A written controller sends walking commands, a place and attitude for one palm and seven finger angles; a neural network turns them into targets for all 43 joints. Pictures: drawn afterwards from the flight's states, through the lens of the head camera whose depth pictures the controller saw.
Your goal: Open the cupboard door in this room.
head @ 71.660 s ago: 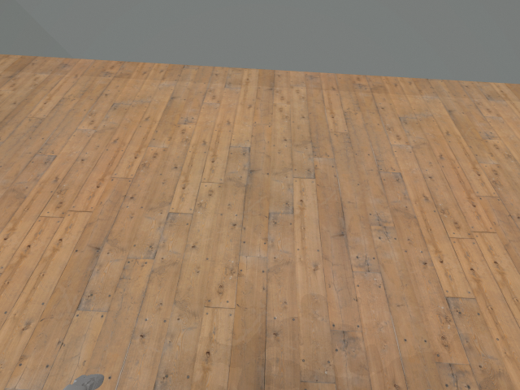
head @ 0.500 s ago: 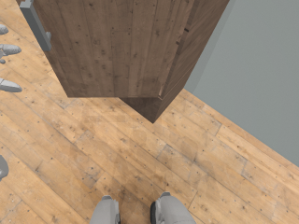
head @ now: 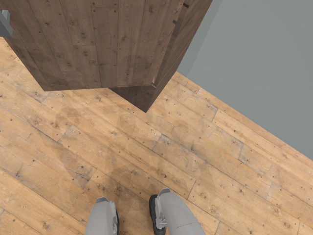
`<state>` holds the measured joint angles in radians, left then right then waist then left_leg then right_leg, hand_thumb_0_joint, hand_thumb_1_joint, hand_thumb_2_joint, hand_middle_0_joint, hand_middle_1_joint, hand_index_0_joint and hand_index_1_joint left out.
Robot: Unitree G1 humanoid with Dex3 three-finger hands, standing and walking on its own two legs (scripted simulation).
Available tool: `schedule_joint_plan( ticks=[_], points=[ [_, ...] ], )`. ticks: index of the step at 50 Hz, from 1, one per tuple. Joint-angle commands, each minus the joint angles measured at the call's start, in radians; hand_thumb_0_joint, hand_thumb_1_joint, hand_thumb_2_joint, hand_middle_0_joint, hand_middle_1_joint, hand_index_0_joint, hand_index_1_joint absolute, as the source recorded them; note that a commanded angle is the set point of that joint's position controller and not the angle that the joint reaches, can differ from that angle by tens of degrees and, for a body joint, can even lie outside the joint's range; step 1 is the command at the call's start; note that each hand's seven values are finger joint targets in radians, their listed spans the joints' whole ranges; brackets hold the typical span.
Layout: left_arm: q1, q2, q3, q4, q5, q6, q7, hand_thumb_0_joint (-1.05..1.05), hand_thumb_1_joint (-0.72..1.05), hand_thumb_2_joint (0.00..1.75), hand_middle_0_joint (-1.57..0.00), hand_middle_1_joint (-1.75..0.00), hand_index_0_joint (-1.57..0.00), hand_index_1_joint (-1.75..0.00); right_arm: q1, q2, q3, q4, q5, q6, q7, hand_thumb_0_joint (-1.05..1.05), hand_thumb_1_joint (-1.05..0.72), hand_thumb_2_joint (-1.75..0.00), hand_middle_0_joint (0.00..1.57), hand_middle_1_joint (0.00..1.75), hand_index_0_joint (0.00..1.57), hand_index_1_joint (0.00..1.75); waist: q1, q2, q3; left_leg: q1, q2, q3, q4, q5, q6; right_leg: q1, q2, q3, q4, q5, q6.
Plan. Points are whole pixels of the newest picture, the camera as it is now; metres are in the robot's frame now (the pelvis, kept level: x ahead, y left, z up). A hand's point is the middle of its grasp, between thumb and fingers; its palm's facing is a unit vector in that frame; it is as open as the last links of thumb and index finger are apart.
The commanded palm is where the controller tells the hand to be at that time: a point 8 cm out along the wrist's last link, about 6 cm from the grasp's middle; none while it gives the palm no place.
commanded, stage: move the hooked fingers beside the handle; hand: left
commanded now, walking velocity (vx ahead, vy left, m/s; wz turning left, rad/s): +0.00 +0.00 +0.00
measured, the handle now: out of the picture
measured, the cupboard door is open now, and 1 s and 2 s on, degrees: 42 42 42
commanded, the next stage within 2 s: slide the fingers in behind the handle in 0.68 s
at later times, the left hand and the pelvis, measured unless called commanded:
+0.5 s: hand out of the picture +0.54 +0.31 +0.10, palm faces +0.02 -1.00 +0.00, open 14.0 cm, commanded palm +0.53 +0.34 +0.10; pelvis +0.01 +0.00 +0.01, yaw +1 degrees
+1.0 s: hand out of the picture +0.53 +0.30 +0.10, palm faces +0.02 -1.00 +0.00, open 14.0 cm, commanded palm +0.53 +0.33 +0.09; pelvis +0.00 -0.01 +0.00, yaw +1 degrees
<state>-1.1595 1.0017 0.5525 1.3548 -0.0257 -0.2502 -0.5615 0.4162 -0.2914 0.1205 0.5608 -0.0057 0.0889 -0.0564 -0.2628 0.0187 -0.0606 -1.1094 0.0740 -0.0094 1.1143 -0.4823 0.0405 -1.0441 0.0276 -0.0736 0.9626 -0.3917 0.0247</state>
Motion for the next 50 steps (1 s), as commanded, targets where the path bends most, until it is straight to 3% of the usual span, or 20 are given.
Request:
schedule_joint_plan(
  ticks=[1,5,8,10,11,13,16,19,20,23,27,30,32,34,36,38,39,40,42,50],
  points=[
    [-0.321,0.356,0.061,-0.209,-0.015,-0.036,-0.006,0.00,-0.50,0.30,-0.30,-1.20,-0.30,-1.20,0.232,-0.227,-0.085,-0.028,-0.002,0.015,-0.016,0.00,-0.90,-0.90,0.20,0.30,0.20,0.30,0.032,0.263,-0.559,0.520,-0.009,-0.076,-0.102,0.558,-0.015,0.172,0.045,0.001,-0.064,0.271,-0.034],
    [-0.322,0.380,0.100,-0.279,-0.025,-0.055,-0.010,0.00,-0.50,0.30,-0.30,-1.20,-0.30,-1.20,0.246,-0.227,-0.095,-0.021,-0.007,0.020,-0.006,0.00,-0.90,-0.90,0.20,0.30,0.20,0.30,0.045,0.317,-0.621,0.606,-0.002,-0.091,-0.095,0.658,-0.028,0.157,0.051,-0.005,-0.059,0.294,-0.039],
    [-0.310,0.338,0.088,-0.304,-0.039,-0.054,-0.018,0.00,-0.50,0.30,-0.30,-1.20,-0.30,-1.20,0.250,-0.221,-0.101,-0.012,-0.006,0.025,0.005,0.00,-0.90,-0.90,0.20,0.30,0.20,0.30,0.047,0.360,-0.631,0.669,0.003,-0.098,-0.093,0.737,-0.040,0.125,0.055,-0.011,-0.064,0.309,-0.040],
    [-0.299,0.311,0.069,-0.282,-0.042,-0.042,-0.022,0.00,-0.50,0.30,-0.30,-1.20,-0.30,-1.20,0.249,-0.221,-0.101,-0.007,-0.003,0.029,0.006,0.00,-0.90,-0.90,0.20,0.30,0.20,0.30,0.037,0.331,-0.573,0.649,0.003,-0.099,-0.101,0.707,-0.035,0.118,0.057,-0.013,-0.076,0.294,-0.038],
    [-0.300,0.304,0.062,-0.297,-0.041,-0.040,-0.021,0.00,-0.50,0.30,-0.30,-1.20,-0.30,-1.20,0.252,-0.220,-0.102,-0.007,-0.003,0.031,0.007,0.00,-0.90,-0.90,0.20,0.30,0.20,0.30,0.038,0.333,-0.580,0.656,0.001,-0.102,-0.106,0.713,-0.035,0.121,0.057,-0.015,-0.078,0.291,-0.038],
    [-0.315,0.259,0.034,-0.339,-0.044,-0.044,-0.018,0.00,-0.50,0.30,-0.30,-1.20,-0.30,-1.20,0.255,-0.216,-0.107,-0.001,-0.006,0.033,0.009,0.00,-0.90,-0.90,0.20,0.30,0.20,0.30,0.037,0.384,-0.599,0.739,0.010,-0.119,-0.110,0.784,-0.053,0.075,0.057,-0.022,-0.083,0.282,-0.041],
    [-0.294,0.202,0.011,-0.326,-0.061,-0.039,-0.010,0.00,-0.50,0.30,-0.30,-1.20,-0.30,-1.20,0.252,-0.213,-0.111,0.004,-0.006,0.033,0.012,0.00,-0.90,-0.90,0.20,0.30,0.20,0.30,0.028,0.351,-0.563,0.720,0.007,-0.109,-0.116,0.748,-0.046,0.083,0.057,-0.019,-0.098,0.281,-0.040],
    [-0.301,0.202,0.015,-0.308,-0.056,-0.042,0.010,0.00,-0.50,0.30,-0.30,-1.20,-0.30,-1.20,0.250,-0.212,-0.109,0.003,-0.008,0.034,0.011,0.00,-0.90,-0.90,0.20,0.30,0.20,0.30,0.031,0.331,-0.540,0.697,0.002,-0.109,-0.122,0.719,-0.044,0.097,0.056,-0.019,-0.098,0.277,-0.042],
    [-0.280,0.176,-0.005,-0.279,-0.055,-0.037,0.015,0.00,-0.50,0.30,-0.30,-1.20,-0.30,-1.20,0.243,-0.209,-0.105,-0.003,-0.005,0.033,0.012,0.00,-0.90,-0.90,0.20,0.30,0.20,0.30,0.028,0.316,-0.516,0.670,-0.002,-0.099,-0.126,0.677,-0.037,0.103,0.056,-0.017,-0.103,0.271,-0.042],
    [-0.308,0.243,0.035,-0.313,-0.043,-0.059,0.037,0.00,-0.50,0.30,-0.30,-1.20,-0.30,-1.20,0.236,-0.213,-0.104,-0.009,-0.007,0.032,0.008,0.00,-0.90,-0.90,0.20,0.30,0.20,0.30,0.037,0.318,-0.540,0.654,-0.005,-0.096,-0.127,0.668,-0.038,0.138,0.054,-0.012,-0.092,0.285,-0.044],
    [-0.286,0.245,0.042,-0.289,-0.045,-0.076,0.043,0.00,-0.50,0.30,-0.30,-1.20,-0.30,-1.20,0.219,-0.208,-0.103,-0.022,-0.004,0.026,0.008,0.00,-0.90,-0.90,0.20,0.30,0.20,0.30,0.039,0.285,-0.527,0.590,-0.014,-0.075,-0.122,0.609,-0.022,0.193,0.055,-0.001,-0.089,0.310,-0.045],
    [-0.272,0.293,0.066,-0.288,-0.038,-0.080,0.040,0.00,-0.50,0.30,-0.30,-1.20,-0.30,-1.20,0.213,-0.213,-0.103,-0.023,-0.003,0.023,0.007,0.00,-0.90,-0.90,0.20,0.30,0.20,0.30,0.050,0.284,-0.537,0.574,-0.015,-0.071,-0.124,0.589,-0.021,0.216,0.052,0.003,-0.087,0.309,-0.042],
    [-0.256,0.261,0.055,-0.289,-0.048,-0.082,0.029,0.00,-0.50,0.30,-0.30,-1.20,-0.30,-1.20,0.212,-0.209,-0.103,-0.031,0.001,0.023,0.009,0.00,-0.90,-0.90,0.20,0.30,0.20,0.30,0.051,0.298,-0.550,0.587,-0.017,-0.066,-0.119,0.607,-0.019,0.211,0.054,0.004,-0.082,0.322,-0.044],
    [-0.259,0.294,0.069,-0.261,-0.049,-0.077,0.021,0.00,-0.50,0.30,-0.30,-1.20,-0.30,-1.20,0.207,-0.214,-0.103,-0.026,0.003,0.021,0.005,0.00,-0.90,-0.90,0.20,0.30,0.20,0.30,0.045,0.244,-0.534,0.534,-0.018,-0.063,-0.116,0.564,-0.013,0.241,0.054,0.008,-0.084,0.322,-0.039],
    [-0.275,0.278,0.048,-0.231,-0.052,-0.068,0.011,0.00,-0.50,0.30,-0.30,-1.20,-0.30,-1.20,0.199,-0.212,-0.096,-0.027,0.008,0.020,0.000,0.00,-0.90,-0.90,0.20,0.30,0.20,0.30,0.027,0.207,-0.497,0.466,-0.021,-0.049,-0.111,0.487,-0.001,0.248,0.054,0.016,-0.089,0.304,-0.033],
    [-0.304,0.287,0.043,-0.251,-0.053,-0.079,0.003,0.00,-0.50,0.30,-0.30,-1.20,-0.30,-1.20,0.200,-0.213,-0.094,-0.024,0.011,0.017,-0.003,0.00,-0.90,-0.90,0.20,0.30,0.20,0.30,0.035,0.266,-0.523,0.502,-0.021,-0.055,-0.113,0.496,-0.008,0.227,0.052,0.014,-0.083,0.290,-0.038],
    [-0.291,0.308,0.059,-0.250,-0.047,-0.080,0.004,0.00,-0.50,0.30,-0.30,-1.20,-0.30,-1.20,0.203,-0.215,-0.095,-0.020,0.008,0.016,-0.005,0.00,-0.90,-0.90,0.20,0.30,0.20,0.30,0.041,0.259,-0.535,0.508,-0.019,-0.060,-0.112,0.502,-0.008,0.226,0.052,0.012,-0.080,0.283,-0.039],
    [-0.290,0.254,0.018,-0.234,-0.051,-0.076,0.000,0.00,-0.50,0.30,-0.30,-1.20,-0.30,-1.20,0.199,-0.210,-0.093,-0.020,0.012,0.015,-0.003,0.00,-0.90,-0.90,0.20,0.30,0.20,0.30,0.029,0.275,-0.518,0.511,-0.020,-0.055,-0.110,0.486,-0.007,0.197,0.052,0.015,-0.086,0.271,-0.037],
    [-0.326,0.223,-0.002,-0.253,-0.061,-0.082,-0.002,0.00,-0.50,0.30,-0.30,-1.20,-0.30,-1.20,0.204,-0.209,-0.093,-0.014,0.011,0.013,-0.005,0.00,-0.90,-0.90,0.20,0.30,0.20,0.30,0.022,0.284,-0.516,0.532,-0.018,-0.066,-0.111,0.492,-0.009,0.169,0.052,0.008,-0.082,0.254,-0.042],
    [-0.360,0.228,-0.006,-0.245,-0.052,-0.058,0.025,0.00,-0.50,0.30,-0.30,-1.20,-0.30,-1.20,0.210,-0.210,-0.088,0.001,0.006,0.004,-0.010,0.00,-0.90,-0.90,0.20,0.30,0.20,0.30,0.016,0.270,-0.508,0.507,-0.015,-0.071,-0.115,0.443,-0.007,0.165,0.046,0.009,-0.089,0.223,-0.037]
  ],
)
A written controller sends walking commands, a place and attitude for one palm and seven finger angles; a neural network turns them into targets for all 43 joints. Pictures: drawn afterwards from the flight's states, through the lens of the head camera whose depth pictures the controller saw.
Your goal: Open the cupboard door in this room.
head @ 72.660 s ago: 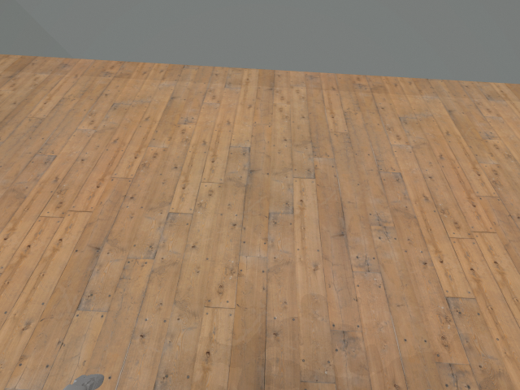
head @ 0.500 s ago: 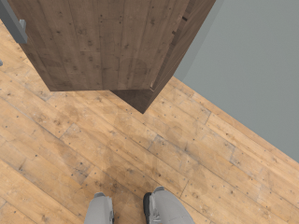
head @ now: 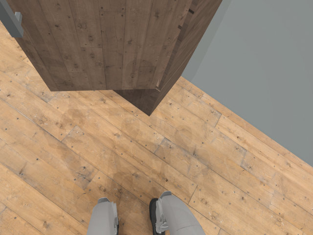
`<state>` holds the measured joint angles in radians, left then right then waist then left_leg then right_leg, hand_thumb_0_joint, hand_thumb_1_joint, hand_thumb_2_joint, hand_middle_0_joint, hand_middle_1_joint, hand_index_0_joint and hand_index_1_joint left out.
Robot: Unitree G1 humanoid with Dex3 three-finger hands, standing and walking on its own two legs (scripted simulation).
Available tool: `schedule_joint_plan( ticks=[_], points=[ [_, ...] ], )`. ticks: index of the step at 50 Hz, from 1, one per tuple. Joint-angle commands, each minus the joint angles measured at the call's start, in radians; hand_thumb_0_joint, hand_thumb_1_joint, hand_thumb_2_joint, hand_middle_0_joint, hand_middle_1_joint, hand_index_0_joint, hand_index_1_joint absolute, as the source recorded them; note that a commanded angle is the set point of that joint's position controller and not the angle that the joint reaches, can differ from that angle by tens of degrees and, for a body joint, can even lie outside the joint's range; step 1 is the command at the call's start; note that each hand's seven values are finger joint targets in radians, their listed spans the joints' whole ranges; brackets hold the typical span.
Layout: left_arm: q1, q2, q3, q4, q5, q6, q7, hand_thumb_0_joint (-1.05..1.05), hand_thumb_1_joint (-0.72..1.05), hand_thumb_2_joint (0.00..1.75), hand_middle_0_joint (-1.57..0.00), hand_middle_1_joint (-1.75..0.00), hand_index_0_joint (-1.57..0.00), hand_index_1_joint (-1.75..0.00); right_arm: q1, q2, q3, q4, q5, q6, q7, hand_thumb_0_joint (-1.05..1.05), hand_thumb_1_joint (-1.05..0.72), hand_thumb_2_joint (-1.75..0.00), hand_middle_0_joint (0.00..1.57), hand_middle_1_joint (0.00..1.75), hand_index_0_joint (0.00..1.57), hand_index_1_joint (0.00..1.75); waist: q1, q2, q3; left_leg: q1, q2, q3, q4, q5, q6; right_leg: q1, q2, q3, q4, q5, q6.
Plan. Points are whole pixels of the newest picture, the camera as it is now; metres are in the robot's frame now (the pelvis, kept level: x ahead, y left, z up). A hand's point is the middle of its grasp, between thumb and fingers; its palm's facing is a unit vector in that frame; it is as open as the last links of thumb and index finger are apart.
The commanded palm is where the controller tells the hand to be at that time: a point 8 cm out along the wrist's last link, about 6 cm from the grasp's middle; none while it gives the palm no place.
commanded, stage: slide the fingers in behind the handle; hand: left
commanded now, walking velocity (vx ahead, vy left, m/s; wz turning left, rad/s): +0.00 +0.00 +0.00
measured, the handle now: (3, 0) +0.61 +0.27 +0.10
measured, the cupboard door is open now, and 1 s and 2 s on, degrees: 42 42 42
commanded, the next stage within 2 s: move the hooked fingers beside the handle in 1.36 s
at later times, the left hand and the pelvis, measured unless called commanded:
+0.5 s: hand out of the picture +0.53 +0.28 +0.10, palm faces +0.02 -1.00 -0.01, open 14.0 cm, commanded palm +0.52 +0.30 +0.09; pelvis +0.01 +0.01 +0.01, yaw +0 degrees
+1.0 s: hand out of the picture +0.53 +0.27 +0.10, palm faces +0.09 -1.00 -0.01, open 14.6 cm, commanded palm +0.52 +0.27 +0.09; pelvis +0.02 +0.00 +0.01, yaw +3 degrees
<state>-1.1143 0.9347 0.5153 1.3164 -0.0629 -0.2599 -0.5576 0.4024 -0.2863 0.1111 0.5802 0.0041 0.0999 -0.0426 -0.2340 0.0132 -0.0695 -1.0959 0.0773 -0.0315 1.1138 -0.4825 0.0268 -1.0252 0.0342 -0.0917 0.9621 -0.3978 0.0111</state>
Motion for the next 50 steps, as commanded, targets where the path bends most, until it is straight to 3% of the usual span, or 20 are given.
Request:
schedule_joint_plan(
  ticks=[1,2,3,6,8,10,12,16,19,21,23,24,28,30,31,33,36,38,45,50],
  points=[
    [-0.400,0.308,0.041,-0.235,-0.008,-0.052,0.030,0.00,-0.50,0.30,-0.30,-1.20,-0.30,-1.20,0.228,-0.216,-0.080,-0.024,-0.006,-0.007,-0.023,0.00,-0.90,-0.90,0.20,0.30,0.20,0.30,-0.001,0.297,-0.533,0.511,-0.020,-0.050,-0.116,0.459,0.004,0.154,0.039,0.027,-0.083,0.236,-0.026],
    [-0.403,0.319,0.058,-0.261,-0.008,-0.063,0.038,0.00,-0.50,0.30,-0.30,-1.20,-0.30,-1.20,0.230,-0.215,-0.082,-0.026,-0.009,-0.009,-0.021,0.00,-0.90,-0.90,0.20,0.30,0.20,0.30,0.006,0.330,-0.560,0.544,-0.020,-0.053,-0.115,0.493,0.000,0.145,0.040,0.024,-0.077,0.246,-0.031],
    [-0.397,0.327,0.067,-0.259,-0.007,-0.065,0.042,0.00,-0.50,0.30,-0.30,-1.20,-0.30,-1.20,0.232,-0.215,-0.084,-0.023,-0.010,-0.008,-0.018,0.00,-0.90,-0.90,0.20,0.30,0.20,0.30,0.005,0.319,-0.579,0.557,-0.017,-0.055,-0.111,0.512,-0.003,0.153,0.041,0.024,-0.076,0.259,-0.028],
    [-0.381,0.300,0.055,-0.260,-0.008,-0.064,0.051,0.00,-0.50,0.30,-0.30,-1.20,-0.30,-1.20,0.228,-0.212,-0.086,-0.024,-0.011,-0.006,-0.011,0.00,-0.90,-0.90,0.20,0.30,0.20,0.30,0.004,0.311,-0.545,0.547,-0.017,-0.051,-0.119,0.504,-0.002,0.158,0.042,0.023,-0.083,0.262,-0.026],
    [-0.351,0.302,0.074,-0.295,-0.013,-0.072,0.058,0.00,-0.50,0.30,-0.30,-1.20,-0.30,-1.20,0.236,-0.214,-0.093,-0.027,-0.014,-0.003,-0.006,0.00,-0.90,-0.90,0.20,0.30,0.20,0.30,0.023,0.340,-0.591,0.612,-0.014,-0.064,-0.128,0.571,-0.014,0.153,0.044,0.014,-0.080,0.276,-0.030],
    [-0.320,0.245,0.049,-0.301,-0.021,-0.067,0.059,0.00,-0.50,0.30,-0.30,-1.20,-0.30,-1.20,0.235,-0.210,-0.098,-0.027,-0.014,0.000,0.002,0.00,-0.90,-0.90,0.20,0.30,0.20,0.30,0.021,0.330,-0.583,0.628,-0.014,-0.061,-0.130,0.590,-0.015,0.152,0.045,0.014,-0.088,0.286,-0.028],
    [-0.294,0.235,0.057,-0.286,-0.033,-0.065,0.060,0.00,-0.50,0.30,-0.30,-1.20,-0.30,-1.20,0.239,-0.211,-0.100,-0.028,-0.014,0.003,0.001,0.00,-0.90,-0.90,0.20,0.30,0.20,0.30,0.020,0.283,-0.546,0.609,-0.014,-0.061,-0.140,0.587,-0.011,0.167,0.048,0.010,-0.095,0.291,-0.030],
    [-0.300,0.177,0.017,-0.272,-0.033,-0.063,0.075,0.00,-0.50,0.30,-0.30,-1.20,-0.30,-1.20,0.235,-0.209,-0.103,-0.024,-0.012,0.003,0.004,0.00,-0.90,-0.90,0.20,0.30,0.20,0.30,0.009,0.257,-0.488,0.587,-0.018,-0.058,-0.158,0.513,-0.009,0.150,0.046,0.012,-0.111,0.250,-0.028],
    [-0.334,0.138,0.000,-0.287,-0.038,-0.084,0.093,0.00,-0.50,0.30,-0.30,-1.20,-0.30,-1.20,0.237,-0.206,-0.106,-0.012,-0.018,-0.001,0.002,0.00,-0.90,-0.90,0.20,0.30,0.20,0.30,0.001,0.266,-0.491,0.617,-0.015,-0.067,-0.161,0.519,-0.014,0.124,0.044,0.010,-0.110,0.236,-0.030],
    [-0.329,0.147,0.012,-0.316,-0.038,-0.098,0.104,0.00,-0.50,0.30,-0.30,-1.20,-0.30,-1.20,0.241,-0.207,-0.109,-0.011,-0.021,-0.002,0.005,0.00,-0.90,-0.90,0.20,0.30,0.20,0.30,0.015,0.275,-0.527,0.636,-0.016,-0.069,-0.164,0.545,-0.019,0.148,0.042,0.012,-0.107,0.247,-0.031],
    [-0.301,0.115,0.008,-0.310,-0.042,-0.105,0.109,0.00,-0.50,0.30,-0.30,-1.20,-0.30,-1.20,0.241,-0.201,-0.112,-0.009,-0.023,-0.001,0.011,0.00,-0.90,-0.90,0.20,0.30,0.20,0.30,0.023,0.294,-0.539,0.669,-0.014,-0.071,-0.158,0.604,-0.026,0.138,0.042,0.009,-0.104,0.265,-0.034],
    [-0.296,0.089,-0.010,-0.298,-0.045,-0.103,0.112,0.00,-0.50,0.30,-0.30,-1.20,-0.30,-1.20,0.241,-0.200,-0.113,-0.008,-0.022,0.000,0.012,0.00,-0.90,-0.90,0.20,0.30,0.20,0.30,0.013,0.254,-0.516,0.653,-0.014,-0.069,-0.159,0.597,-0.022,0.147,0.044,0.009,-0.108,0.273,-0.031],
    [-0.327,0.069,-0.024,-0.316,-0.046,-0.113,0.120,0.00,-0.50,0.30,-0.30,-1.20,-0.30,-1.20,0.233,-0.200,-0.117,0.002,-0.020,0.000,0.010,0.00,-0.90,-0.90,0.20,0.30,0.20,0.30,0.007,0.270,-0.516,0.651,-0.017,-0.063,-0.161,0.572,-0.019,0.152,0.042,0.014,-0.111,0.274,-0.031],
    [-0.331,0.032,-0.059,-0.282,-0.042,-0.110,0.124,0.00,-0.50,0.30,-0.30,-1.20,-0.30,-1.20,0.225,-0.197,-0.113,0.005,-0.019,-0.001,0.009,0.00,-0.90,-0.90,0.20,0.30,0.20,0.30,-0.002,0.251,-0.464,0.619,-0.020,-0.063,-0.168,0.517,-0.016,0.141,0.041,0.014,-0.117,0.248,-0.032],
    [-0.352,-0.001,-0.085,-0.295,-0.042,-0.111,0.126,0.00,-0.50,0.30,-0.30,-1.20,-0.30,-1.20,0.226,-0.196,-0.115,0.008,-0.020,-0.003,0.009,0.00,-0.90,-0.90,0.20,0.30,0.20,0.30,-0.014,0.254,-0.467,0.631,-0.020,-0.064,-0.170,0.508,-0.015,0.129,0.040,0.013,-0.119,0.240,-0.031],
    [-0.362,-0.019,-0.089,-0.312,-0.044,-0.121,0.133,0.00,-0.50,0.30,-0.30,-1.20,-0.30,-1.20,0.230,-0.194,-0.119,0.016,-0.023,-0.008,0.008,0.00,-0.90,-0.90,0.20,0.30,0.20,0.30,-0.007,0.285,-0.504,0.683,-0.017,-0.076,-0.168,0.558,-0.024,0.113,0.039,0.010,-0.115,0.243,-0.034],
    [-0.390,-0.070,-0.124,-0.315,-0.047,-0.120,0.140,0.00,-0.50,0.30,-0.30,-1.20,-0.30,-1.20,0.231,-0.191,-0.122,0.031,-0.026,-0.013,0.011,0.00,-0.90,-0.90,0.20,0.30,0.20,0.30,-0.021,0.266,-0.509,0.681,-0.019,-0.076,-0.164,0.537,-0.021,0.114,0.037,0.011,-0.117,0.244,-0.033],
    [-0.384,-0.094,-0.133,-0.330,-0.054,-0.127,0.140,0.00,-0.50,0.30,-0.30,-1.20,-0.30,-1.20,0.234,-0.190,-0.125,0.035,-0.027,-0.016,0.012,0.00,-0.90,-0.90,0.20,0.30,0.20,0.30,-0.015,0.278,-0.544,0.710,-0.019,-0.080,-0.159,0.592,-0.024,0.122,0.038,0.011,-0.116,0.266,-0.034],
    [-0.392,-0.199,-0.203,-0.358,-0.064,-0.132,0.150,0.00,-0.50,0.30,-0.30,-1.20,-0.30,-1.20,0.222,-0.178,-0.132,0.056,-0.031,-0.021,0.021,0.00,-0.90,-0.90,0.20,0.30,0.20,0.30,-0.023,0.288,-0.532,0.738,-0.021,-0.079,-0.159,0.612,-0.025,0.119,0.039,0.011,-0.124,0.284,-0.037],
    [-0.385,-0.217,-0.210,-0.363,-0.068,-0.143,0.158,0.00,-0.50,0.30,-0.30,-1.20,-0.30,-1.20,0.215,-0.177,-0.134,0.067,-0.031,-0.027,0.024,0.00,-0.90,-0.90,0.20,0.30,0.20,0.30,-0.022,0.276,-0.522,0.738,-0.024,-0.079,-0.163,0.614,-0.024,0.134,0.038,0.010,-0.127,0.296,-0.040]
  ],
)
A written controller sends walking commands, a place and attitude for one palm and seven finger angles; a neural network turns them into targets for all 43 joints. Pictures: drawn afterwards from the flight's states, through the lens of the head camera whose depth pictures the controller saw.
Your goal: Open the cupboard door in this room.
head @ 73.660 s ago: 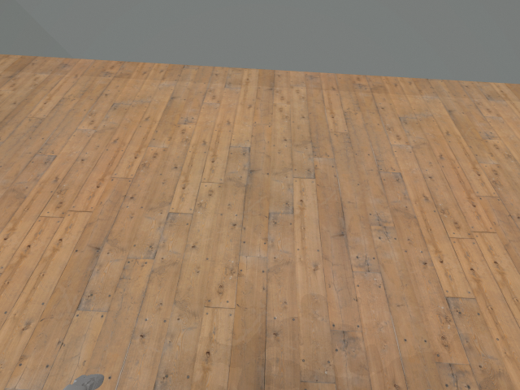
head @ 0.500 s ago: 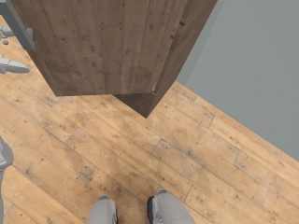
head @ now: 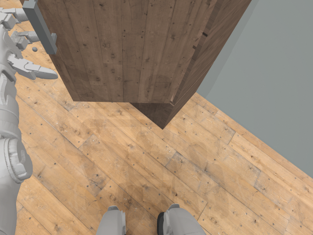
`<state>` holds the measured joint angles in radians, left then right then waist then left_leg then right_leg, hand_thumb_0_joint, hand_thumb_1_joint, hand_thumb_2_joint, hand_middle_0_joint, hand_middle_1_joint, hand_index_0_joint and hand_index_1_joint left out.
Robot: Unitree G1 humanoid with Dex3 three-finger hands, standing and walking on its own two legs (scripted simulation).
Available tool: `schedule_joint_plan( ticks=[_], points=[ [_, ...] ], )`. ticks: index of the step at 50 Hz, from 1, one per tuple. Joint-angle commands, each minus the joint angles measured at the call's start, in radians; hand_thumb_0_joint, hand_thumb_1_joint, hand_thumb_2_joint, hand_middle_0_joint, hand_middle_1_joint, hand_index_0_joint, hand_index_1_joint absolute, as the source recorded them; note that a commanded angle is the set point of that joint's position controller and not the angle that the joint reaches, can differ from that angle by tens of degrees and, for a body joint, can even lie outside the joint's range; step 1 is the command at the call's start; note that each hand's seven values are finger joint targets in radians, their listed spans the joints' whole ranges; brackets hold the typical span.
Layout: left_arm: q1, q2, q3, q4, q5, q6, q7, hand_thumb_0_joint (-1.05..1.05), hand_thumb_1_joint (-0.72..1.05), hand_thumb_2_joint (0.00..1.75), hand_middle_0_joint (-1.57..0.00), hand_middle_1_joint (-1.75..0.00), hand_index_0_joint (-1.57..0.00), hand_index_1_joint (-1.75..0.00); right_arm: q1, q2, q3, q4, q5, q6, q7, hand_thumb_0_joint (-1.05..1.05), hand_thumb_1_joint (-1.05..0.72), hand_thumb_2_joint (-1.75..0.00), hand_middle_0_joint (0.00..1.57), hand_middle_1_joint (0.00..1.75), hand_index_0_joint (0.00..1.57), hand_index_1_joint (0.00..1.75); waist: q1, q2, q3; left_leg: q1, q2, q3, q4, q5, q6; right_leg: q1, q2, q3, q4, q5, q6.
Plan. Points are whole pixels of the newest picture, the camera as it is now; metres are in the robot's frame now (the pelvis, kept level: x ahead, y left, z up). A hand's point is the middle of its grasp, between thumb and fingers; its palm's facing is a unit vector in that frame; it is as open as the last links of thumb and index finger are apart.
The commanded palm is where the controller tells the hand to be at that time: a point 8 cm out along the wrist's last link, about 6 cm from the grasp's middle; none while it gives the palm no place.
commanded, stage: slide the fingers in behind the handle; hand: left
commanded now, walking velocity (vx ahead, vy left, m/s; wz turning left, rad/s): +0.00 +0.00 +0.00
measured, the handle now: (43, 24) +0.60 +0.24 +0.08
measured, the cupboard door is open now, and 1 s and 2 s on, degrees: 42 42 42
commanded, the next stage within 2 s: move the hooked fingers beside the handle in 0.36 s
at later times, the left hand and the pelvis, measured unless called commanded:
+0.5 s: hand (34, 48) +0.52 +0.25 +0.09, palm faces +0.04 -1.00 -0.01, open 14.4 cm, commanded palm +0.52 +0.25 +0.08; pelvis +0.00 +0.00 +0.00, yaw +0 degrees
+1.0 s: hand (32, 47) +0.53 +0.25 +0.09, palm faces +0.01 -1.00 -0.01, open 14.3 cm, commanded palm +0.52 +0.27 +0.08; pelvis +0.00 +0.00 +0.00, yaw -1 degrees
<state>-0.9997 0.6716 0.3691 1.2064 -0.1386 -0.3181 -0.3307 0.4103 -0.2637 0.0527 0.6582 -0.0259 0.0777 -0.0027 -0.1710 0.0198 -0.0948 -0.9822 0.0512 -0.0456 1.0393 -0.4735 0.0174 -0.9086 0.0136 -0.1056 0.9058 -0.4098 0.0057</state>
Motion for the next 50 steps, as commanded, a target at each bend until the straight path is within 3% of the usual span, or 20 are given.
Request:
schedule_joint_plan(
  ticks=[1,3,5,8,10,13,15,19,20,23,26,29,31,33,36,39,43,46,48,50],
  points=[
    [-0.496,0.057,-0.057,-0.258,0.008,-0.088,-0.067,0.00,-0.50,0.30,-0.30,-1.20,-0.30,-1.20,0.205,-0.201,-0.076,-0.011,-0.001,-0.004,-0.016,0.00,-0.90,-0.90,0.20,0.30,0.20,0.30,-0.082,0.260,-0.496,0.615,0.001,-0.063,-0.092,0.596,-0.013,0.029,0.058,0.026,-0.073,0.310,-0.034],
    [-0.490,0.047,-0.062,-0.249,0.006,-0.094,-0.067,0.00,-0.50,0.30,-0.30,-1.20,-0.30,-1.20,0.202,-0.199,-0.075,-0.012,0.000,-0.006,-0.015,0.00,-0.90,-0.90,0.20,0.30,0.20,0.30,-0.083,0.255,-0.504,0.614,-0.001,-0.061,-0.089,0.605,-0.011,0.036,0.058,0.027,-0.070,0.321,-0.033],
    [-0.499,0.039,-0.074,-0.218,0.010,-0.089,-0.067,0.00,-0.50,0.30,-0.30,-1.20,-0.30,-1.20,0.194,-0.198,-0.072,-0.011,0.003,-0.006,-0.016,0.00,-0.90,-0.90,0.20,0.30,0.20,0.30,-0.092,0.235,-0.455,0.570,-0.005,-0.054,-0.092,0.542,-0.005,0.032,0.057,0.029,-0.073,0.302,-0.032],
    [-0.509,0.043,-0.073,-0.229,0.010,-0.097,-0.069,0.00,-0.50,0.30,-0.30,-1.20,-0.30,-1.20,0.193,-0.197,-0.073,-0.009,0.002,-0.011,-0.018,0.00,-0.90,-0.90,0.20,0.30,0.20,0.30,-0.089,0.254,-0.490,0.588,-0.006,-0.056,-0.085,0.565,-0.006,0.029,0.054,0.033,-0.066,0.311,-0.033],
    [-0.521,0.071,-0.058,-0.185,0.013,-0.088,-0.068,0.00,-0.50,0.30,-0.30,-1.20,-0.30,-1.20,0.192,-0.202,-0.067,-0.008,0.005,-0.012,-0.022,0.00,-0.90,-0.90,0.20,0.30,0.20,0.30,-0.099,0.218,-0.437,0.538,-0.006,-0.056,-0.088,0.509,-0.003,0.026,0.054,0.031,-0.066,0.289,-0.032],
    [-0.522,0.074,-0.056,-0.203,0.014,-0.095,-0.074,0.00,-0.50,0.30,-0.30,-1.20,-0.30,-1.20,0.197,-0.200,-0.068,-0.010,0.002,-0.016,-0.024,0.00,-0.90,-0.90,0.20,0.30,0.20,0.30,-0.087,0.260,-0.491,0.575,-0.005,-0.061,-0.083,0.567,-0.008,0.024,0.051,0.033,-0.055,0.304,-0.035],
    [-0.527,0.044,-0.076,-0.192,0.011,-0.087,-0.078,0.00,-0.50,0.30,-0.30,-1.20,-0.30,-1.20,0.195,-0.198,-0.069,-0.008,0.003,-0.016,-0.023,0.00,-0.90,-0.90,0.20,0.30,0.20,0.30,-0.097,0.243,-0.476,0.565,-0.004,-0.059,-0.078,0.550,-0.006,0.013,0.052,0.030,-0.057,0.300,-0.032],
    [-0.516,0.077,-0.051,-0.166,0.012,-0.077,-0.079,0.00,-0.50,0.30,-0.30,-1.20,-0.30,-1.20,0.199,-0.203,-0.066,-0.010,0.004,-0.016,-0.025,0.00,-0.90,-0.90,0.20,0.30,0.20,0.30,-0.093,0.226,-0.476,0.546,-0.003,-0.062,-0.075,0.546,-0.004,0.017,0.052,0.031,-0.051,0.300,-0.033],
    [-0.547,0.047,-0.081,-0.187,0.012,-0.077,-0.082,0.00,-0.50,0.30,-0.30,-1.20,-0.30,-1.20,0.199,-0.201,-0.067,-0.009,0.004,-0.018,-0.024,0.00,-0.90,-0.90,0.20,0.30,0.20,0.30,-0.103,0.242,-0.477,0.553,-0.004,-0.064,-0.077,0.545,-0.005,0.008,0.051,0.031,-0.052,0.295,-0.031],
    [-0.542,0.069,-0.062,-0.199,0.014,-0.079,-0.078,0.00,-0.50,0.30,-0.30,-1.20,-0.30,-1.20,0.205,-0.202,-0.069,-0.007,0.002,-0.019,-0.024,0.00,-0.90,-0.90,0.20,0.30,0.20,0.30,-0.089,0.274,-0.501,0.584,-0.001,-0.071,-0.076,0.574,-0.013,-0.008,0.050,0.028,-0.048,0.286,-0.034],
    [-0.538,0.053,-0.071,-0.173,0.018,-0.067,-0.074,0.00,-0.50,0.30,-0.30,-1.20,-0.30,-1.20,0.205,-0.202,-0.068,-0.005,0.001,-0.017,-0.021,0.00,-0.90,-0.90,0.20,0.30,0.20,0.30,-0.102,0.241,-0.472,0.560,-0.002,-0.067,-0.076,0.534,-0.007,-0.016,0.053,0.026,-0.056,0.273,-0.032],
    [-0.557,0.105,-0.039,-0.173,0.025,-0.069,-0.071,0.00,-0.50,0.30,-0.30,-1.20,-0.30,-1.20,0.215,-0.206,-0.065,-0.004,0.001,-0.016,-0.026,0.00,-0.90,-0.90,0.20,0.30,0.20,0.30,-0.096,0.244,-0.486,0.558,0.000,-0.075,-0.077,0.547,-0.010,-0.009,0.051,0.026,-0.049,0.274,-0.034],
    [-0.521,0.117,-0.028,-0.173,0.027,-0.068,-0.076,0.00,-0.50,0.30,-0.30,-1.20,-0.30,-1.20,0.213,-0.205,-0.066,-0.011,0.001,-0.015,-0.023,0.00,-0.90,-0.90,0.20,0.30,0.20,0.30,-0.083,0.256,-0.501,0.558,-0.003,-0.066,-0.076,0.546,-0.008,0.006,0.052,0.029,-0.053,0.280,-0.034],
    [-0.537,0.121,-0.027,-0.170,0.023,-0.069,-0.077,0.00,-0.50,0.30,-0.30,-1.20,-0.30,-1.20,0.214,-0.205,-0.062,-0.012,0.003,-0.014,-0.024,0.00,-0.90,-0.90,0.20,0.30,0.20,0.30,-0.093,0.248,-0.485,0.554,-0.001,-0.068,-0.078,0.546,-0.008,0.000,0.054,0.026,-0.052,0.280,-0.032],
    [-0.513,0.124,-0.027,-0.161,0.028,-0.066,-0.079,0.00,-0.50,0.30,-0.30,-1.20,-0.30,-1.20,0.212,-0.205,-0.061,-0.021,0.003,-0.010,-0.024,0.00,-0.90,-0.90,0.20,0.30,0.20,0.30,-0.086,0.252,-0.466,0.546,-0.001,-0.066,-0.086,0.523,-0.008,-0.003,0.055,0.025,-0.056,0.260,-0.034],
    [-0.530,0.164,0.000,-0.167,0.029,-0.070,-0.078,0.00,-0.50,0.30,-0.30,-1.20,-0.30,-1.20,0.217,-0.209,-0.061,-0.019,0.003,-0.011,-0.028,0.00,-0.90,-0.90,0.20,0.30,0.20,0.30,-0.088,0.247,-0.479,0.544,0.000,-0.067,-0.085,0.518,-0.007,-0.001,0.054,0.026,-0.055,0.260,-0.032],
    [-0.507,0.208,0.027,-0.189,0.030,-0.076,-0.087,0.00,-0.50,0.30,-0.30,-1.20,-0.30,-1.20,0.220,-0.210,-0.059,-0.027,0.003,-0.007,-0.028,0.00,-0.90,-0.90,0.20,0.30,0.20,0.30,-0.070,0.273,-0.505,0.557,0.001,-0.064,-0.086,0.560,-0.011,0.020,0.055,0.028,-0.051,0.280,-0.033],
    [-0.481,0.219,0.036,-0.147,0.028,-0.065,-0.093,0.00,-0.50,0.30,-0.30,-1.20,-0.30,-1.20,0.215,-0.214,-0.056,-0.037,0.008,-0.005,-0.030,0.00,-0.90,-0.90,0.20,0.30,0.20,0.30,-0.075,0.222,-0.456,0.505,-0.002,-0.057,-0.093,0.489,-0.002,0.032,0.058,0.029,-0.060,0.257,-0.030],
    [-0.501,0.248,0.051,-0.165,0.031,-0.072,-0.092,0.00,-0.50,0.30,-0.30,-1.20,-0.30,-1.20,0.218,-0.215,-0.055,-0.036,0.007,-0.004,-0.033,0.00,-0.90,-0.90,0.20,0.30,0.20,0.30,-0.071,0.260,-0.472,0.525,0.000,-0.062,-0.092,0.518,-0.007,0.018,0.055,0.030,-0.054,0.260,-0.031],
    [-0.478,0.257,0.054,-0.131,0.036,-0.063,-0.093,0.00,-0.50,0.30,-0.30,-1.20,-0.30,-1.20,0.217,-0.216,-0.053,-0.040,0.009,-0.002,-0.036,0.00,-0.90,-0.90,0.20,0.30,0.20,0.30,-0.073,0.233,-0.439,0.497,0.000,-0.059,-0.092,0.492,-0.005,0.015,0.056,0.027,-0.055,0.249,-0.030]
  ],
)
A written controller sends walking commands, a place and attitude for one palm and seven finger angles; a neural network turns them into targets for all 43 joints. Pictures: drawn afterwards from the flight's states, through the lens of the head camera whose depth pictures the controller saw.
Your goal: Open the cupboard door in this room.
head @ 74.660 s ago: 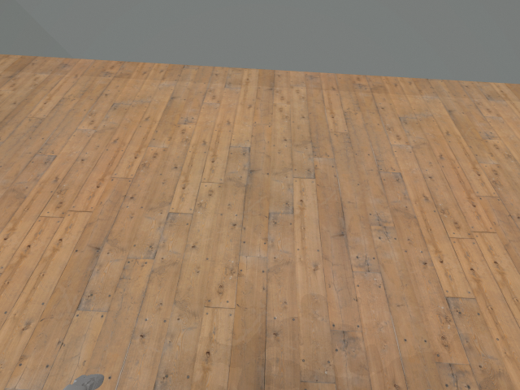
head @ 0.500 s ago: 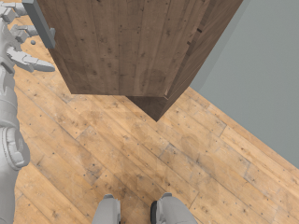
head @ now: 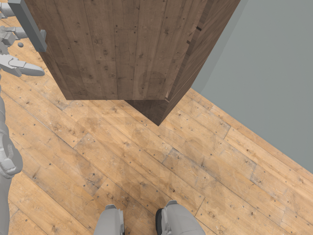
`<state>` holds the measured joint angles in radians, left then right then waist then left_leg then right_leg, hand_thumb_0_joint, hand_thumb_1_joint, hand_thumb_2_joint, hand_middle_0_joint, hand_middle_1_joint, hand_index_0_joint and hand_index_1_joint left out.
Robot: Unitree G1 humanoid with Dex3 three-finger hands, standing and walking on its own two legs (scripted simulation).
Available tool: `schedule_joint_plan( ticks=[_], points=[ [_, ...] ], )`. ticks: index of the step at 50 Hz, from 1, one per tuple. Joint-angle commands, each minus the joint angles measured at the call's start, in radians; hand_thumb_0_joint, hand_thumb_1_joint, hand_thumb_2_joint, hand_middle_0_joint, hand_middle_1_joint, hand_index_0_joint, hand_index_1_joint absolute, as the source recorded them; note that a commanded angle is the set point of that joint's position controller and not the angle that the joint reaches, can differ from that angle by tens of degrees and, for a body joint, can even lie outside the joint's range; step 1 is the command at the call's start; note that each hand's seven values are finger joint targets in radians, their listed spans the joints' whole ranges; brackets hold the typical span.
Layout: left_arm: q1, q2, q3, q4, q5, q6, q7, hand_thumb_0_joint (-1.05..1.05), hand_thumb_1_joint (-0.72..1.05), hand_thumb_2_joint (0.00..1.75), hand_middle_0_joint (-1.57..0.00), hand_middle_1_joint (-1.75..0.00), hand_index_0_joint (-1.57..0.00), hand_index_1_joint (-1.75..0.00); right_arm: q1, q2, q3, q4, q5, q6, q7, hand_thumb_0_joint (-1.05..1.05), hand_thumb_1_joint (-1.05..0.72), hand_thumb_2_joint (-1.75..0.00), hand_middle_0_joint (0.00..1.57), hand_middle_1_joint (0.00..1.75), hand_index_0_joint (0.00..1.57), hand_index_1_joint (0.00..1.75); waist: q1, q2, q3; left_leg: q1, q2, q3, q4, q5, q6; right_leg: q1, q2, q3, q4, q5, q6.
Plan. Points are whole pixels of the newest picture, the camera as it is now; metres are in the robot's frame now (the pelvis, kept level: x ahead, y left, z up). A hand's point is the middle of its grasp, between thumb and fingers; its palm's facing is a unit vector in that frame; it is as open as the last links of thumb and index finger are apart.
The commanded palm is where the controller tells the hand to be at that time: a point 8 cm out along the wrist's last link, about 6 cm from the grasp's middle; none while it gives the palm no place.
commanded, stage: move the hooked fingers beside the handle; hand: left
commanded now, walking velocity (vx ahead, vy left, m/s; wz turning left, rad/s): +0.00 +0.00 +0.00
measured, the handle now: (31, 20) +0.60 +0.25 +0.09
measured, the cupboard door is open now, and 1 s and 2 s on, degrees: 42 42 42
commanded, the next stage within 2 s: slide the fingers in behind the handle in 1.88 s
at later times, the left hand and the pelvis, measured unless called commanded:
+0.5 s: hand (18, 44) +0.53 +0.27 +0.08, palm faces +0.01 -1.00 -0.01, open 14.0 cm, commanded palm +0.52 +0.31 +0.08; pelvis +0.00 +0.00 +0.00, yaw -2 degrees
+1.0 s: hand out of the picture +0.53 +0.30 +0.08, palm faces +0.02 -1.00 -0.01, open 14.0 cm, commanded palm +0.53 +0.33 +0.08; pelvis +0.00 +0.00 -0.01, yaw -2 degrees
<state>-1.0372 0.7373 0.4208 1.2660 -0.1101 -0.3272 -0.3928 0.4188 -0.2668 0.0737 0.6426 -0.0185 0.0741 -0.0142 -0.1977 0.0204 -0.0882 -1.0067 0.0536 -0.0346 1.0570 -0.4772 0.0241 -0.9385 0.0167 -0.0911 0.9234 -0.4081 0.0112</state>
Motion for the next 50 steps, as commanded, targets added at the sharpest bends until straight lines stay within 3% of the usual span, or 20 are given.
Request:
schedule_joint_plan(
  ticks=[1,4,7,13,16,18,20,22,25,27,29,32,34,36,38,39,42,43,48,50],
  points=[
    [-0.448,0.203,0.007,-0.189,0.006,-0.050,-0.032,0.00,-0.50,0.30,-0.30,-1.20,-0.30,-1.20,0.206,-0.214,-0.072,-0.027,0.002,0.001,-0.025,0.00,-0.90,-0.90,0.20,0.30,0.20,0.30,-0.051,0.224,-0.451,0.499,-0.005,-0.061,-0.107,0.470,-0.005,0.062,0.052,0.021,-0.075,0.252,-0.032],
    [-0.422,0.262,0.046,-0.182,0.007,-0.050,-0.044,0.00,-0.50,0.30,-0.30,-1.20,-0.30,-1.20,0.212,-0.217,-0.069,-0.037,0.005,0.002,-0.029,0.00,-0.90,-0.90,0.20,0.30,0.20,0.30,-0.035,0.219,-0.484,0.491,-0.006,-0.058,-0.103,0.497,-0.005,0.098,0.052,0.022,-0.066,0.280,-0.033],
    [-0.421,0.254,0.043,-0.192,0.003,-0.048,-0.053,0.00,-0.50,0.30,-0.30,-1.20,-0.30,-1.20,0.211,-0.213,-0.069,-0.045,0.005,0.004,-0.030,0.00,-0.90,-0.90,0.20,0.30,0.20,0.30,-0.038,0.241,-0.480,0.497,-0.005,-0.055,-0.097,0.515,-0.003,0.084,0.053,0.022,-0.062,0.288,-0.034],
    [-0.419,0.354,0.103,-0.205,0.011,-0.044,-0.058,0.00,-0.50,0.30,-0.30,-1.20,-0.30,-1.20,0.215,-0.222,-0.067,-0.052,0.006,0.011,-0.034,0.00,-0.90,-0.90,0.20,0.30,0.20,0.30,-0.028,0.237,-0.519,0.487,-0.001,-0.054,-0.087,0.537,-0.004,0.107,0.052,0.026,-0.052,0.314,-0.028],
    [-0.403,0.356,0.103,-0.197,0.014,-0.037,-0.062,0.00,-0.50,0.30,-0.30,-1.20,-0.30,-1.20,0.208,-0.220,-0.066,-0.061,0.009,0.014,-0.032,0.00,-0.90,-0.90,0.20,0.30,0.20,0.30,-0.029,0.232,-0.497,0.459,-0.003,-0.043,-0.081,0.514,0.000,0.112,0.055,0.029,-0.054,0.312,-0.025],
    [-0.408,0.415,0.146,-0.223,0.012,-0.047,-0.062,0.00,-0.50,0.30,-0.30,-1.20,-0.30,-1.20,0.210,-0.225,-0.068,-0.066,0.008,0.013,-0.036,0.00,-0.90,-0.90,0.20,0.30,0.20,0.30,-0.015,0.260,-0.536,0.470,-0.004,-0.042,-0.081,0.542,-0.002,0.141,0.054,0.035,-0.049,0.339,-0.026],
    [-0.373,0.439,0.164,-0.220,0.017,-0.042,-0.066,0.00,-0.50,0.30,-0.30,-1.20,-0.30,-1.20,0.207,-0.225,-0.069,-0.069,0.007,0.013,-0.035,0.00,-0.90,-0.90,0.20,0.30,0.20,0.30,-0.008,0.242,-0.539,0.455,-0.003,-0.039,-0.078,0.550,-0.001,0.163,0.054,0.034,-0.046,0.357,-0.025],
    [-0.364,0.420,0.151,-0.216,0.014,-0.041,-0.070,0.00,-0.50,0.30,-0.30,-1.20,-0.30,-1.20,0.206,-0.222,-0.065,-0.077,0.010,0.016,-0.035,0.00,-0.90,-0.90,0.20,0.30,0.20,0.30,-0.010,0.245,-0.518,0.450,-0.004,-0.037,-0.079,0.551,0.001,0.154,0.056,0.032,-0.044,0.354,-0.027],
    [-0.378,0.452,0.160,-0.194,0.017,-0.032,-0.080,0.00,-0.50,0.30,-0.30,-1.20,-0.30,-1.20,0.201,-0.229,-0.064,-0.074,0.013,0.017,-0.038,0.00,-0.90,-0.90,0.20,0.30,0.20,0.30,-0.022,0.213,-0.498,0.414,-0.003,-0.034,-0.077,0.501,0.006,0.153,0.058,0.036,-0.050,0.331,-0.020],
    [-0.401,0.449,0.153,-0.205,0.010,-0.037,-0.092,0.00,-0.50,0.30,-0.30,-1.20,-0.30,-1.20,0.200,-0.227,-0.061,-0.075,0.015,0.014,-0.043,0.00,-0.90,-0.90,0.20,0.30,0.20,0.30,-0.025,0.248,-0.495,0.418,-0.005,-0.031,-0.073,0.502,0.007,0.143,0.057,0.038,-0.048,0.330,-0.024],
    [-0.383,0.483,0.170,-0.172,0.017,-0.031,-0.099,0.00,-0.50,0.30,-0.30,-1.20,-0.30,-1.20,0.200,-0.233,-0.060,-0.071,0.015,0.012,-0.046,0.00,-0.90,-0.90,0.20,0.30,0.20,0.30,-0.023,0.231,-0.500,0.412,-0.003,-0.037,-0.071,0.499,0.004,0.140,0.057,0.035,-0.047,0.321,-0.022],
    [-0.415,0.438,0.124,-0.179,0.012,-0.029,-0.114,0.00,-0.50,0.30,-0.30,-1.20,-0.30,-1.20,0.204,-0.228,-0.055,-0.068,0.018,0.013,-0.048,0.00,-0.90,-0.90,0.20,0.30,0.20,0.30,-0.038,0.270,-0.489,0.447,-0.001,-0.044,-0.068,0.526,0.002,0.092,0.058,0.028,-0.043,0.312,-0.024],
    [-0.402,0.483,0.157,-0.182,0.011,-0.027,-0.124,0.00,-0.50,0.30,-0.30,-1.20,-0.30,-1.20,0.209,-0.237,-0.059,-0.063,0.015,0.014,-0.051,0.00,-0.90,-0.90,0.20,0.30,0.20,0.30,-0.029,0.280,-0.525,0.475,0.004,-0.054,-0.062,0.560,-0.006,0.084,0.057,0.024,-0.038,0.316,-0.024],
    [-0.383,0.476,0.153,-0.169,0.011,-0.015,-0.134,0.00,-0.50,0.30,-0.30,-1.20,-0.30,-1.20,0.212,-0.235,-0.058,-0.065,0.016,0.017,-0.050,0.00,-0.90,-0.90,0.20,0.30,0.20,0.30,-0.028,0.258,-0.525,0.464,0.004,-0.052,-0.058,0.571,-0.003,0.094,0.059,0.023,-0.038,0.332,-0.022],
    [-0.405,0.463,0.147,-0.206,0.005,-0.020,-0.140,0.00,-0.50,0.30,-0.30,-1.20,-0.30,-1.20,0.214,-0.234,-0.059,-0.064,0.014,0.018,-0.047,0.00,-0.90,-0.90,0.20,0.30,0.20,0.30,-0.025,0.309,-0.555,0.521,0.007,-0.060,-0.055,0.621,-0.011,0.066,0.058,0.020,-0.037,0.332,-0.023],
    [-0.366,0.482,0.166,-0.186,0.007,-0.013,-0.140,0.00,-0.50,0.30,-0.30,-1.20,-0.30,-1.20,0.213,-0.237,-0.060,-0.067,0.014,0.019,-0.046,0.00,-0.90,-0.90,0.20,0.30,0.20,0.30,-0.013,0.294,-0.541,0.510,0.007,-0.060,-0.059,0.616,-0.013,0.072,0.060,0.017,-0.038,0.326,-0.025],
    [-0.407,0.489,0.159,-0.172,0.010,-0.005,-0.137,0.00,-0.50,0.30,-0.30,-1.20,-0.30,-1.20,0.203,-0.236,-0.053,-0.072,0.017,0.020,-0.049,0.00,-0.90,-0.90,0.20,0.30,0.20,0.30,-0.033,0.271,-0.481,0.448,0.003,-0.051,-0.058,0.542,-0.001,0.063,0.062,0.020,-0.041,0.300,-0.024],
    [-0.433,0.516,0.169,-0.184,0.011,-0.007,-0.135,0.00,-0.50,0.30,-0.30,-1.20,-0.30,-1.20,0.201,-0.240,-0.051,-0.072,0.017,0.019,-0.051,0.00,-0.90,-0.90,0.20,0.30,0.20,0.30,-0.035,0.266,-0.497,0.440,0.003,-0.051,-0.057,0.527,-0.001,0.078,0.061,0.023,-0.041,0.301,-0.021],
    [-0.413,0.546,0.194,-0.227,0.018,-0.027,-0.138,0.00,-0.50,0.30,-0.30,-1.20,-0.30,-1.20,0.207,-0.240,-0.056,-0.070,0.013,0.017,-0.048,0.00,-0.90,-0.90,0.20,0.30,0.20,0.30,-0.014,0.346,-0.568,0.535,0.011,-0.068,-0.051,0.630,-0.020,0.051,0.062,0.014,-0.031,0.309,-0.027],
    [-0.368,0.521,0.179,-0.166,0.017,-0.008,-0.149,0.00,-0.50,0.30,-0.30,-1.20,-0.30,-1.20,0.202,-0.239,-0.053,-0.073,0.016,0.019,-0.047,0.00,-0.90,-0.90,0.20,0.30,0.20,0.30,-0.020,0.296,-0.514,0.490,0.009,-0.062,-0.054,0.590,-0.014,0.052,0.064,0.011,-0.036,0.298,-0.024]
  ],
)
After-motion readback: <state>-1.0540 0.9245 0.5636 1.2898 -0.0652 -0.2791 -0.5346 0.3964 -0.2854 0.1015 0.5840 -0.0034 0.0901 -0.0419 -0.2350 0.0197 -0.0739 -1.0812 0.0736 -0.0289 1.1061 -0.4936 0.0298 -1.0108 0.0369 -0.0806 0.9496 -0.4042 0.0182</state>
